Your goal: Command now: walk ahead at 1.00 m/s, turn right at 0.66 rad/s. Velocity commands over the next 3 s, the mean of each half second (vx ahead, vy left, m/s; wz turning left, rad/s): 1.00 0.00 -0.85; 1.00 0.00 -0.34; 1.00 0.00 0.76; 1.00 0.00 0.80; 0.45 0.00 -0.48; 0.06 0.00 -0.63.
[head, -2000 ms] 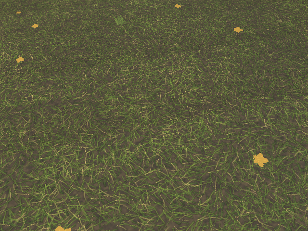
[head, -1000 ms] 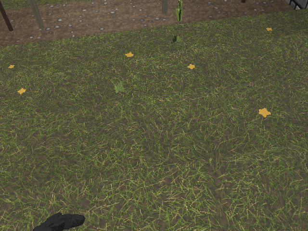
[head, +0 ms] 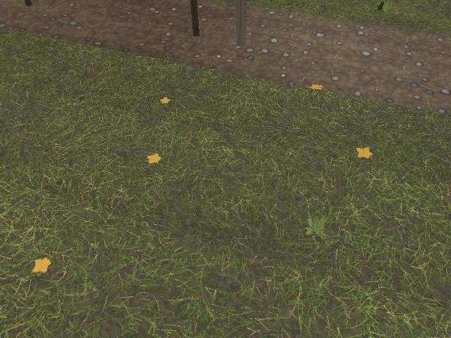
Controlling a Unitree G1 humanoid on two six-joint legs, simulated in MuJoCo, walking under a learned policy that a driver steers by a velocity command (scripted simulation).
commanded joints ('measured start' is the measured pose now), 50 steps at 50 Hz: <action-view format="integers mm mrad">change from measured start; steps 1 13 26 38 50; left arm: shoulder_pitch -3 498 9 -174 -53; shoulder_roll -13 242 12 78 152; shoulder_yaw -3 57 -7 -17 -11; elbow -32 155 -61 -213 -33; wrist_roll -2 2 4 17 -5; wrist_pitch -15 -9 -67 18 -40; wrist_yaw -48 50 41 -30 -3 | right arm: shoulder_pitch -120 -181 259 -22 63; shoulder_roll -19 -24 -203 -152 -177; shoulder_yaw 13 55 -10 -18 -19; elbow -52 -221 -152 -120 -74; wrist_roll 6 -20 -30 -11 -25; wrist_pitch -53 29 57 26 54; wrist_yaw -21 -35 -14 17 -31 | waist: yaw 64 196 -255 22 65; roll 35 -2 249 99 36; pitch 35 -252 -252 11 -64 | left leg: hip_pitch -379 -1160 198 -283 -152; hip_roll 196 140 379 315 213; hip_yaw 35 -225 -598 -225 -259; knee -58 1586 139 -233 382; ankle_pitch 215 -204 -219 352 355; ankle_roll -13 -52 -68 70 55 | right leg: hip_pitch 325 1424 68 130 591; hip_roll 32 -151 268 69 -35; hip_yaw -54 300 157 6 5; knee -148 -185 634 56 -320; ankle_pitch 482 548 -737 -317 348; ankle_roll -28 -323 -59 19 81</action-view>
